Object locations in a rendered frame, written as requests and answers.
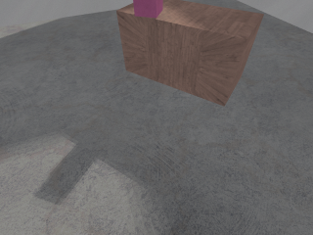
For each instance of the carton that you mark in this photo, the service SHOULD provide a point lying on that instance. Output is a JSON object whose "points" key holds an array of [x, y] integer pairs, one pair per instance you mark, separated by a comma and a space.
{"points": [[147, 8]]}

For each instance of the pedestal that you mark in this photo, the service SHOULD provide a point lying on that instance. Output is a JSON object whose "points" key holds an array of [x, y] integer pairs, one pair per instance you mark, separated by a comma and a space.
{"points": [[197, 48]]}

